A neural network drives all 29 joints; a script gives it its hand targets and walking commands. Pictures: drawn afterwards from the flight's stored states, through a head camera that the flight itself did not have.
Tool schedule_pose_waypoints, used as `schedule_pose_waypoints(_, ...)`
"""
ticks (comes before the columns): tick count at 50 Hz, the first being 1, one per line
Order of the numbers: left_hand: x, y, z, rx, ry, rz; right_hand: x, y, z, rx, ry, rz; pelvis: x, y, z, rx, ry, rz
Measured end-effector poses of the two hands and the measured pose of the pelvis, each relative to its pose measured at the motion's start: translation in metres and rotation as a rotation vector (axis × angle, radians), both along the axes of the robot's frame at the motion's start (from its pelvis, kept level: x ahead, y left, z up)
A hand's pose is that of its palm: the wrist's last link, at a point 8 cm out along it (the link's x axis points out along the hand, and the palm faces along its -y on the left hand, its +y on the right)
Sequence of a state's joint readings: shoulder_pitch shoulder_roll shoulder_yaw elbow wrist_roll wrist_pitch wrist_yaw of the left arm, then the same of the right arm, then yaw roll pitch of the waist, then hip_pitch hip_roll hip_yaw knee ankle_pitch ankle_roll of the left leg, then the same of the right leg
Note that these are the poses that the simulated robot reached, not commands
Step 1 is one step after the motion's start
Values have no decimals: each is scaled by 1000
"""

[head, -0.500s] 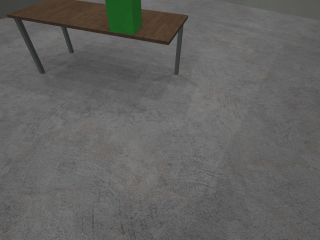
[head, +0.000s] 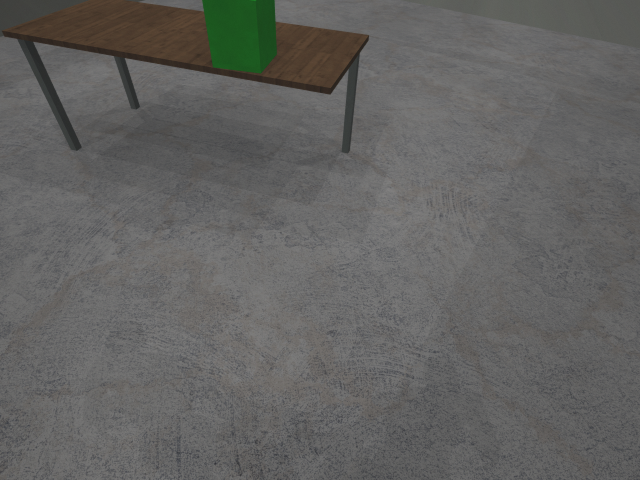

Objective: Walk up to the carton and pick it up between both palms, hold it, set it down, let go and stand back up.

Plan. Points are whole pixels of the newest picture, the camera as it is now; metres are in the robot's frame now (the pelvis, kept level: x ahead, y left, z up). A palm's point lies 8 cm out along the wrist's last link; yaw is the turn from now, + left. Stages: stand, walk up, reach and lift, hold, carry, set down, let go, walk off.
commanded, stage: walk up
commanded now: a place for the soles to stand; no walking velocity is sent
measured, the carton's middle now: (242, 27) +1.69 +0.32 -0.02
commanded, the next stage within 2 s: none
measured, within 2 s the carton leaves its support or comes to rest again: neither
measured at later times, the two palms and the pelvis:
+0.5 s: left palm out of the picture +0.16 +0.47 -0.14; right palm (480, 448) +0.22 -0.22 -0.10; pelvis +0.12 +0.12 -0.04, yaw -3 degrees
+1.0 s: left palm (67, 266) +0.50 +0.47 -0.07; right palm (418, 400) +0.30 -0.15 -0.14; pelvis +0.32 +0.16 -0.02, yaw -10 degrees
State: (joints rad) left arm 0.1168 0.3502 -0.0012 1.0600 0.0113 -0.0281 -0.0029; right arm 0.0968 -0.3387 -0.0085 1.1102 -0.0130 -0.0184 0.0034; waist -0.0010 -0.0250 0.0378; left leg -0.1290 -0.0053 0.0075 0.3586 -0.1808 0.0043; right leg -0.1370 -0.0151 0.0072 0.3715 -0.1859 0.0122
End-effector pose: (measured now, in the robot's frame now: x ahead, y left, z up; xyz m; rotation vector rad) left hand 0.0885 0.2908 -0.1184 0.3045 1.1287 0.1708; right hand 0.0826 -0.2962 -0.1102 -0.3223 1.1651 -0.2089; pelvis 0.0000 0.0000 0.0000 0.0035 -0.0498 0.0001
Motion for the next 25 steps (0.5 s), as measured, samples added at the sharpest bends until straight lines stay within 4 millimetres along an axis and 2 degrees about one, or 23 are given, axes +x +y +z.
schedule_pose_waypoints(5, -3, 16, 10, 35, 1, -12, 9, -13, 7, 22, -64, -12, 10, 1, 0, -1, 32, -23)
schedule_pose_waypoints(9, -18, 47, 20, 108, 13, 19, 26, -25, 9, -10, -80, -1, 21, 10, -4, -12, 34, -8)
schedule_pose_waypoints(12, -38, 75, 28, 154, 45, 72, 53, -21, 12, -31, -105, 28, 33, 25, -6, -30, 5, -15)
schedule_pose_waypoints(14, -50, 93, 30, 168, 80, 106, 76, -11, 15, -29, -138, 43, 44, 38, -7, -43, -8, -18)
schedule_pose_waypoints(16, -52, 113, 28, 179, 101, 132, 98, 3, 17, -14, -172, 56, 58, 51, -10, -53, -16, -10)
schedule_pose_waypoints(18, -42, 134, 23, 183, 98, 147, 118, 21, 18, -6, -193, 68, 73, 66, -16, -64, -21, -1)
schedule_pose_waypoints(20, -20, 156, 12, 179, 79, 142, 134, 40, 16, -9, -205, 70, 90, 82, -24, -72, -25, 3)
schedule_pose_waypoints(23, 30, 182, -10, 169, 51, 82, 143, 66, 10, -28, -219, 40, 110, 106, -37, -26, -36, -21)
schedule_pose_waypoints(25, 69, 183, -19, 141, 35, 21, 136, 81, 7, -34, -215, -1, 118, 116, -39, -10, -37, -54)
